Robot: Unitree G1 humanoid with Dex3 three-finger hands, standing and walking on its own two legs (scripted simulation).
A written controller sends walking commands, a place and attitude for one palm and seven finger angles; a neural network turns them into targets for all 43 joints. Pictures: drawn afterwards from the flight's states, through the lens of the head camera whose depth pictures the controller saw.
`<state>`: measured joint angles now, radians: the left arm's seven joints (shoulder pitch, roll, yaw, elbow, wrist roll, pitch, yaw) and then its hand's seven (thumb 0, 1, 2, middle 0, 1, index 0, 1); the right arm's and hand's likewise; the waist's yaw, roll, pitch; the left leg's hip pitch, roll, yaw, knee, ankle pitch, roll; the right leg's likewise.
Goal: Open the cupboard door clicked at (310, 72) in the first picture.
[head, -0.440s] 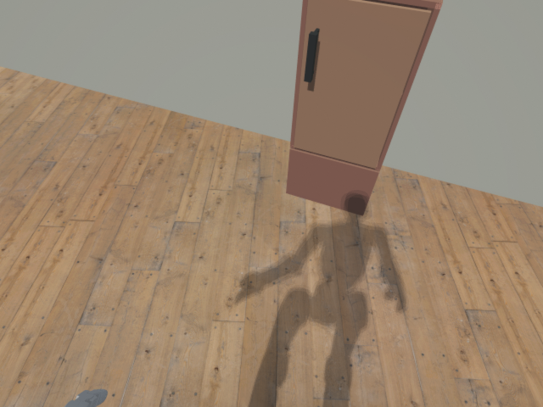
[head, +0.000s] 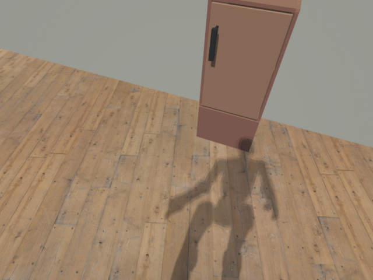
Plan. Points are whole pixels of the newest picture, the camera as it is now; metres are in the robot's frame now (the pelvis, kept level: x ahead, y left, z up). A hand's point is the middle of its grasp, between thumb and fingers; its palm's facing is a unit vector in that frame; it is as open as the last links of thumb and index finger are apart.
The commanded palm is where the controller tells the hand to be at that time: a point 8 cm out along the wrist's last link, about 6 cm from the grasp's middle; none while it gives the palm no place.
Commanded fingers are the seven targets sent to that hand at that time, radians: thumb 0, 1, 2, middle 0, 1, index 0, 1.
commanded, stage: stand and wait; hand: left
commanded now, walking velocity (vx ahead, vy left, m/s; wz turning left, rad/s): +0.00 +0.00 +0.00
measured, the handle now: (214, 43) +1.17 -0.06 -0.02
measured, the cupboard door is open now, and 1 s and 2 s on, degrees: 0 0 0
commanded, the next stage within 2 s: look at it before walking up in 0.38 s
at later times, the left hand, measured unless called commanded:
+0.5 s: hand out of the picture +0.06 +0.24 -0.15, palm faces -0.03 -0.94 -0.34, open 7.4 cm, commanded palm none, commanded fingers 0.00 0.90 0.90 -0.20 -0.30 -0.20 -0.30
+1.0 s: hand out of the picture +0.06 +0.23 -0.15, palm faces -0.04 -0.94 -0.33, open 7.4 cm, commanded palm none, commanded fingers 0.00 0.90 0.90 -0.20 -0.30 -0.20 -0.30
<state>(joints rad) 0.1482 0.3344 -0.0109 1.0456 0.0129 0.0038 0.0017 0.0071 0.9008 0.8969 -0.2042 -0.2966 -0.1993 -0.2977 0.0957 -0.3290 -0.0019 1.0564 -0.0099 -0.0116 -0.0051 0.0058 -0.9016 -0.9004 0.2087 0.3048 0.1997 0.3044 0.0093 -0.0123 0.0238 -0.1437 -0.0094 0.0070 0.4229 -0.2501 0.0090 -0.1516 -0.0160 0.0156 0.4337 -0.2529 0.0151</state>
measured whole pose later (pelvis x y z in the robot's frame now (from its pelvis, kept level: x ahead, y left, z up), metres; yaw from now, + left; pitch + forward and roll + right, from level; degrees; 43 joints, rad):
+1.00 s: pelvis -0.01 -0.01 +0.00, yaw +0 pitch -2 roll +0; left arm 0.14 0.34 -0.01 1.09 0.01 -0.01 0.00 0.01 0.90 0.90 -0.20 -0.30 -0.20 -0.30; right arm 0.12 -0.34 0.00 1.12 -0.01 -0.01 0.00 0.01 -0.90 -0.90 0.21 0.30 0.20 0.30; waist 0.00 -0.01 0.03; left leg -0.14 0.01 0.01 0.37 -0.20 -0.01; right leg -0.15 0.01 0.01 0.38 -0.20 0.00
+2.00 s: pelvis +0.27 -0.03 -0.01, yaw +6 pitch -1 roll -1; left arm 0.18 0.15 0.05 1.02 0.02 -0.08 0.04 -0.01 0.94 0.90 -0.20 -0.30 -0.20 -0.30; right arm 0.32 -0.16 -0.06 1.10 -0.02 -0.02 -0.02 0.01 -0.91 -0.90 0.20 0.30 0.19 0.30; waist -0.03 0.03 0.04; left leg -0.48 0.11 0.05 1.16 -0.36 0.01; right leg -0.28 -0.04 -0.22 0.53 -0.23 -0.04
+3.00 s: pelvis +0.39 -0.01 -0.01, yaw -18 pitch +0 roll -1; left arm 0.21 0.19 0.06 1.00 0.02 0.04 0.00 0.01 0.90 0.90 -0.20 -0.30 -0.20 -0.30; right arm 0.28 -0.15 -0.03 1.01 -0.03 -0.01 -0.02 0.00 -0.91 -0.90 0.20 0.30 0.19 0.30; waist -0.01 -0.03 0.01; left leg -0.23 0.06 0.09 0.56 -0.33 0.00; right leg -0.33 0.03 -0.03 0.69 -0.40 -0.02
